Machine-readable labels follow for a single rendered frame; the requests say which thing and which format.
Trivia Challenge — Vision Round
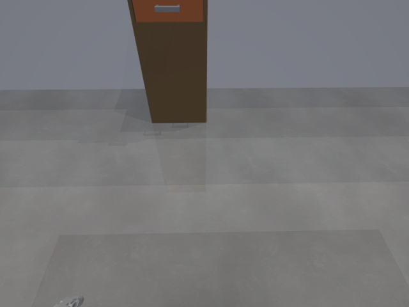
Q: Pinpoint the handle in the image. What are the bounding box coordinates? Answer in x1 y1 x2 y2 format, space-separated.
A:
155 4 180 12

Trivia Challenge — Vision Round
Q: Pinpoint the drawer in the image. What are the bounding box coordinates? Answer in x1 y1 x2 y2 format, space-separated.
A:
132 0 203 22

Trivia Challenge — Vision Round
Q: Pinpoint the cabinet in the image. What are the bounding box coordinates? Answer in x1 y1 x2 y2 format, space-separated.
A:
127 0 208 123

